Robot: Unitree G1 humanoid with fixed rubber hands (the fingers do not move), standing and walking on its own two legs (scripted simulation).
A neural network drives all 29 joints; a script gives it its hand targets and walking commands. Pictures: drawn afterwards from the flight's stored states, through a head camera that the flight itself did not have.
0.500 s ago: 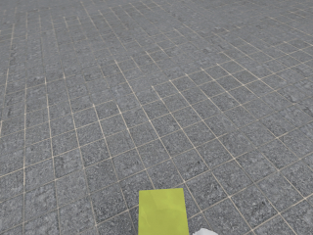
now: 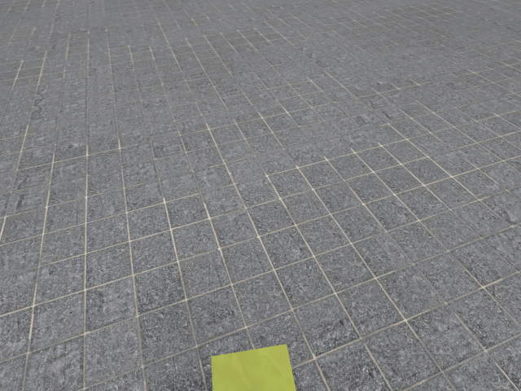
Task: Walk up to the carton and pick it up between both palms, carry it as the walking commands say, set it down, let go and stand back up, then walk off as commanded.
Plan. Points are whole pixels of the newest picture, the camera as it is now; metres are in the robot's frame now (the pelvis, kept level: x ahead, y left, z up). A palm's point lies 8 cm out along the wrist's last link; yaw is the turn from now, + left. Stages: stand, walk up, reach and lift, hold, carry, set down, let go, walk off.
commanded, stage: stand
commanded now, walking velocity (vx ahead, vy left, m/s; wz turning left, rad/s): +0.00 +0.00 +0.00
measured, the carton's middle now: out of the picture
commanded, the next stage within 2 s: none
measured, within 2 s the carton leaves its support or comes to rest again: neither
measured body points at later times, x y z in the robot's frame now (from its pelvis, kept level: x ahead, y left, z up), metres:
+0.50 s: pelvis +0.03 +0.01 +0.00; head +0.04 +0.02 +0.45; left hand +0.01 +0.22 -0.16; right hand +0.02 -0.20 -0.16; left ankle -0.08 +0.10 -0.74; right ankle +0.00 -0.11 -0.74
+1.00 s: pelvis +0.03 +0.01 +0.00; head +0.03 +0.01 +0.45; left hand +0.00 +0.21 -0.16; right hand +0.01 -0.19 -0.17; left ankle -0.08 +0.10 -0.74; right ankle +0.00 -0.11 -0.74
